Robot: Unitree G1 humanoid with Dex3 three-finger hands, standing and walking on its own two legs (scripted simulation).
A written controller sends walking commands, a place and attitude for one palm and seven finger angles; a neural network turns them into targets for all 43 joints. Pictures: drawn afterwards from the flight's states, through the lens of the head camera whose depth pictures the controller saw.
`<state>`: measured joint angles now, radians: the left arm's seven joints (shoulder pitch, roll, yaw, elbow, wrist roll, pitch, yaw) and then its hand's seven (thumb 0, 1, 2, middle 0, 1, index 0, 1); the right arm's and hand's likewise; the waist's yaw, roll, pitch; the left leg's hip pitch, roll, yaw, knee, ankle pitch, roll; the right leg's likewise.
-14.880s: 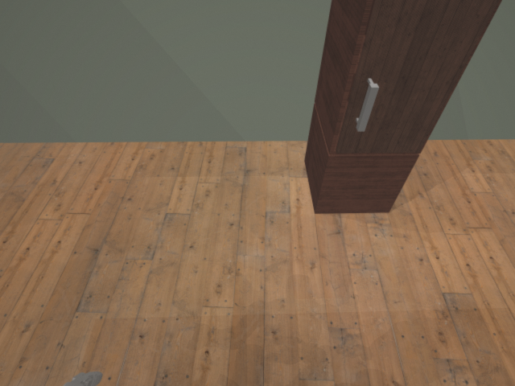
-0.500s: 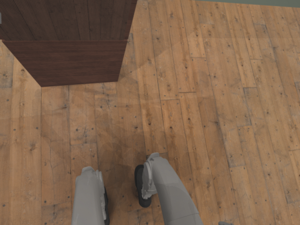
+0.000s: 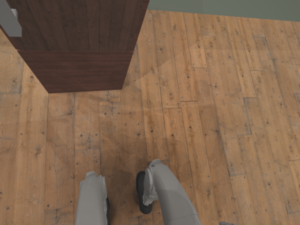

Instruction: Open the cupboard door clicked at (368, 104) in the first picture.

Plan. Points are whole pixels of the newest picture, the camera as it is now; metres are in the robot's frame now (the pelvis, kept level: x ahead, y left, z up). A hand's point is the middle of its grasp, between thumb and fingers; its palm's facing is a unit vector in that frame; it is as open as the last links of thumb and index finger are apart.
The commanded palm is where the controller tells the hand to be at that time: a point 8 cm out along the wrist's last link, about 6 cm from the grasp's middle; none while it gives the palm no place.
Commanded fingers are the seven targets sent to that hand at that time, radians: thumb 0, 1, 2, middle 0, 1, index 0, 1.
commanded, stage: move the hooked fingers beside the handle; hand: left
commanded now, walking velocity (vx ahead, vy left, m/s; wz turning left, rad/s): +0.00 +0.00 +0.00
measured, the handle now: out of the picture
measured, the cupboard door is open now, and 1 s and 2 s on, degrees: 0 0 1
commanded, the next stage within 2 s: slide the fingers in behind the handle in 0.06 s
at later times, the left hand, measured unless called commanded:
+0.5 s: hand out of the picture +0.54 +0.30 +0.04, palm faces +0.07 -1.00 -0.02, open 14.0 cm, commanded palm +0.53 +0.30 +0.04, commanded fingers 0.00 -0.50 0.30 -0.30 -1.20 -0.30 -1.20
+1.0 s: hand (2, 19) +0.55 +0.25 +0.04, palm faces +0.07 -1.00 -0.04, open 14.0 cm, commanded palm +0.53 +0.27 +0.04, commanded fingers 0.00 -0.50 0.30 -0.30 -1.20 -0.30 -1.20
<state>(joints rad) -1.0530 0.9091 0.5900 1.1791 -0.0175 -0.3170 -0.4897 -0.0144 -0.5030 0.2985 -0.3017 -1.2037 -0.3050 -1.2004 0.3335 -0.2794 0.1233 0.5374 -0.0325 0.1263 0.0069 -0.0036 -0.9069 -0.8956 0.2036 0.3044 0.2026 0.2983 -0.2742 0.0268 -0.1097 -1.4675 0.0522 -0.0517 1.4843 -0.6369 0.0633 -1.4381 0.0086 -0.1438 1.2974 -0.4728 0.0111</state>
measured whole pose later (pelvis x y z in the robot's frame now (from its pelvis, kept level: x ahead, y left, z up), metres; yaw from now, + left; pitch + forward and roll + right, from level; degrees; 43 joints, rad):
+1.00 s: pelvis +0.00 -0.01 +0.00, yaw +1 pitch +34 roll -7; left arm -1.03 0.75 0.51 1.17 -0.03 -0.37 -0.36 -0.01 -0.50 0.30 -0.30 -1.20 -0.31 -1.20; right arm 0.34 -0.27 0.10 0.57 -0.04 0.12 0.02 0.00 -0.91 -0.90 0.20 0.30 0.20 0.30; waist -0.26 0.04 -0.12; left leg -1.43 0.05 -0.03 1.46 -0.63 0.05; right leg -1.42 0.01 -0.12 1.31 -0.48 -0.01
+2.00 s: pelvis +0.01 -0.01 +0.01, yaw +2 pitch +33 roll -6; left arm -0.97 0.66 0.49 1.16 -0.05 -0.43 -0.31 -0.01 -0.43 0.33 -0.31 -1.21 -0.28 -1.21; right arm 0.33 -0.26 0.08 0.59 -0.04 0.12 0.03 0.00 -0.91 -0.90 0.20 0.30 0.20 0.30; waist -0.24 0.04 -0.13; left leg -1.37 0.04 -0.03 1.42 -0.63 0.05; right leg -1.37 0.01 -0.11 1.29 -0.49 -0.01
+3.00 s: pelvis +0.01 -0.02 +0.02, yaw +1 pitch +32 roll -5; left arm -0.75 0.57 0.50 0.94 -0.13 -0.41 -0.32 0.00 0.68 0.72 -0.32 -1.31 -0.32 -1.35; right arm 0.33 -0.26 0.06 0.56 -0.01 0.13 0.04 0.00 -0.91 -0.90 0.20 0.30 0.20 0.30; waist -0.21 0.04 -0.13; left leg -1.31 0.05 0.00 1.37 -0.62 0.04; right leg -1.33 0.02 -0.09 1.25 -0.48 -0.01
